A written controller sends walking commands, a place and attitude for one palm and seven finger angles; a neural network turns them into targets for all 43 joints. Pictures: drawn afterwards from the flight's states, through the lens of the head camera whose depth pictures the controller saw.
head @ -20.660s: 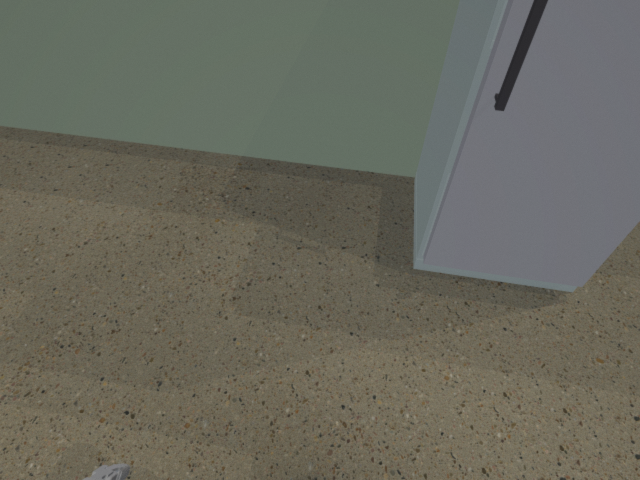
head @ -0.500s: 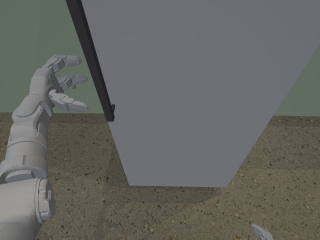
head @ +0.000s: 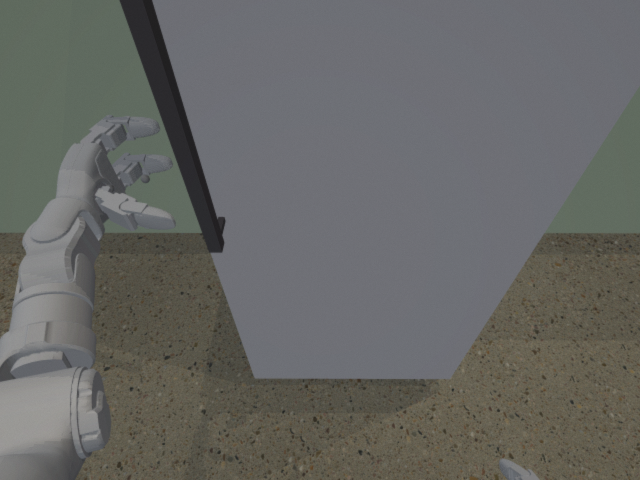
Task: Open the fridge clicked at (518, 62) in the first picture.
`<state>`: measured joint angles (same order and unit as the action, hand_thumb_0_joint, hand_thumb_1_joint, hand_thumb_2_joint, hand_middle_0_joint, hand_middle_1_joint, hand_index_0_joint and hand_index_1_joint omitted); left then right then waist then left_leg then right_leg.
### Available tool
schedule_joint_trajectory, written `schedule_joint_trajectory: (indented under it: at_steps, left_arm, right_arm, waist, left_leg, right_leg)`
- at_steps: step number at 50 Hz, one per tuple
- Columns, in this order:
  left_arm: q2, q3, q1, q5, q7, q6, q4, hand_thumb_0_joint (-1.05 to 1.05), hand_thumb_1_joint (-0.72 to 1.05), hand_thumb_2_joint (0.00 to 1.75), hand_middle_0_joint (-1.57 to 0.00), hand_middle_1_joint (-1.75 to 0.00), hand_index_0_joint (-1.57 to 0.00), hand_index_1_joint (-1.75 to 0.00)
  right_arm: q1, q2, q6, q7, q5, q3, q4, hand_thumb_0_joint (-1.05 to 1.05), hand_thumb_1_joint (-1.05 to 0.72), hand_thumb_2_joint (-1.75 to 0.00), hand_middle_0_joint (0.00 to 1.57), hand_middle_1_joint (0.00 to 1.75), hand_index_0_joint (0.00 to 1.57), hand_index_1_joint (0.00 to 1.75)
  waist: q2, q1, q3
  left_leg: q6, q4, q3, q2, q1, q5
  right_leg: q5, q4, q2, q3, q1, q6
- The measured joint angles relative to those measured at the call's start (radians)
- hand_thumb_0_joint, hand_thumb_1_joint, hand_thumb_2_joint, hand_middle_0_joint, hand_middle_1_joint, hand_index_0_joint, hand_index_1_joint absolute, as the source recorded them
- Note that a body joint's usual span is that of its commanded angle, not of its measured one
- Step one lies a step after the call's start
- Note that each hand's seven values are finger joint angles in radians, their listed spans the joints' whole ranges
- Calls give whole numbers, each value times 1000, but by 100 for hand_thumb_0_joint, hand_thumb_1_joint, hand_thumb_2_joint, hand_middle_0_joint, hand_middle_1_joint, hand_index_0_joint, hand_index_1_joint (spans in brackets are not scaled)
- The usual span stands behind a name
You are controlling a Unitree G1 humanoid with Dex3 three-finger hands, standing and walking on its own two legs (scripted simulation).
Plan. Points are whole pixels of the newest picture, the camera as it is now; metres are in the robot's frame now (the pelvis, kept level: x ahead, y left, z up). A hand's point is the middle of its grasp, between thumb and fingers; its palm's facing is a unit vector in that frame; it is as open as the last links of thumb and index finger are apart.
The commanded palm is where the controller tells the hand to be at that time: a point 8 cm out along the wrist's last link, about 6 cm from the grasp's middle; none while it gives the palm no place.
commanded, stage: feel for the door with the fingertips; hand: left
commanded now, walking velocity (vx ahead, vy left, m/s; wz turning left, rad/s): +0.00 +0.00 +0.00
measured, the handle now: (188, 138) +0.48 +0.18 +0.19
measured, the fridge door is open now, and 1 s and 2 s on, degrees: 0 0 0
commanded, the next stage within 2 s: slide the fingers in behind the handle in 0.70 s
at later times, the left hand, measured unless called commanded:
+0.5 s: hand (166, 171) +0.42 +0.20 +0.18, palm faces +0.04 -1.00 +0.01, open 14.0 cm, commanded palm +0.40 +0.25 +0.17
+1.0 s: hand (169, 169) +0.43 +0.20 +0.18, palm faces +0.03 -1.00 +0.00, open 13.8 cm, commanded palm +0.41 +0.25 +0.17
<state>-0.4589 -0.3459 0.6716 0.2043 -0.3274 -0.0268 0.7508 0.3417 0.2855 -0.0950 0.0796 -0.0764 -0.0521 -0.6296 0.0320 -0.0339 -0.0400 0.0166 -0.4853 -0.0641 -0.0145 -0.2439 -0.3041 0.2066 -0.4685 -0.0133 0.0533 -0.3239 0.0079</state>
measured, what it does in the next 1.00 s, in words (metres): stands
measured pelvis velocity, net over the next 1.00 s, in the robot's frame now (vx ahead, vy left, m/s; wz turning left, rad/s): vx -0.02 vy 0.00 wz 0.00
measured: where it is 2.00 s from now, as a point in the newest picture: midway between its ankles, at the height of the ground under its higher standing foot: outside the picture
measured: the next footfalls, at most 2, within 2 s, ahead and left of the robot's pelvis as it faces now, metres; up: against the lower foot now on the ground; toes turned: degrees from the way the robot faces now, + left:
none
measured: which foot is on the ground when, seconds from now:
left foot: down 0.00-1.00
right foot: down 0.00-1.00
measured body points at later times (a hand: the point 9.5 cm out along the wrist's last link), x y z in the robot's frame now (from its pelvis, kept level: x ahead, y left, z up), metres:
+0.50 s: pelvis -0.01 +0.00 +0.00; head +0.00 -0.01 +0.45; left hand +0.41 +0.25 +0.19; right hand +0.12 -0.25 -0.10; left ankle -0.04 +0.10 -0.74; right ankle +0.02 -0.12 -0.74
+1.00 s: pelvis -0.02 +0.00 +0.00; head +0.01 -0.01 +0.45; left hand +0.42 +0.25 +0.18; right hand +0.06 -0.27 -0.11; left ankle -0.04 +0.10 -0.74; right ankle +0.02 -0.12 -0.74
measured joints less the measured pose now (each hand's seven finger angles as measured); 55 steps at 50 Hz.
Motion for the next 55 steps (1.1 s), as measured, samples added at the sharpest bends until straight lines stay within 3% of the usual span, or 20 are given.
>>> schedule_joint_trajectory:
  at_steps: [8, 17, 22, 42, 49, 55]
  left_arm:
    - [71, 18, -56, 7, 48, -14, -112, -1, -50, 30, -30, -120, -30, -120]
    - [77, 65, 4, -22, 91, -49, -69, -1, -50, 30, -30, -120, -30, -120]
    - [83, 65, 49, -22, 102, -30, -28, -1, -50, 30, -30, -120, -30, -120]
    - [16, 28, 153, -53, 78, 75, 190, -1, -50, 30, -33, -123, -34, -124]
    - [18, 15, 134, -36, 68, 107, 178, -1, -50, 30, -32, -122, -33, -123]
    - [14, 1, 116, -36, 61, 85, 173, -1, -50, 30, -31, -121, -31, -121]
  right_arm:
    - [-40, -11, -1, -1, 5, -1, 8, 1, -91, -89, 20, 30, 20, 30]
    - [-81, -21, -2, 7, 3, -12, 13, 1, -91, -89, 20, 30, 20, 30]
    - [-78, -22, -4, 8, 8, -14, 5, 1, -91, -89, 20, 30, 20, 30]
    - [17, 2, -8, 11, 15, 3, -47, 1, -91, -89, 20, 30, 20, 30]
    - [25, 3, -18, 5, 15, 5, -46, 1, -91, -89, 20, 30, 20, 30]
    - [10, -1, -14, 0, 11, -1, -26, 1, -91, -89, 20, 30, 20, 30]
  waist:
    - [-2, 15, 4]
    - [-2, 16, 14]
    - [0, 15, 18]
    - [-9, -23, 26]
    - [-7, -27, 16]
    - [-8, -27, 7]
  left_leg:
    - [1, 7, 0, 1, 20, 2]
    - [0, 3, 14, 5, 20, 9]
    - [0, 7, 14, 7, 13, 16]
    - [-5, -16, 11, -2, -35, 19]
    - [-4, -14, 2, -3, -32, 18]
    - [-3, -15, -5, -4, -30, 16]
  right_leg:
    - [-1, 5, -1, 0, 19, -2]
    - [-5, 6, -6, 13, 27, 0]
    - [-10, 5, -8, 13, 18, 1]
    - [-19, -7, 0, 10, -28, 7]
    - [-22, -6, 3, 1, -29, 7]
    - [-20, -12, 4, -7, -32, 6]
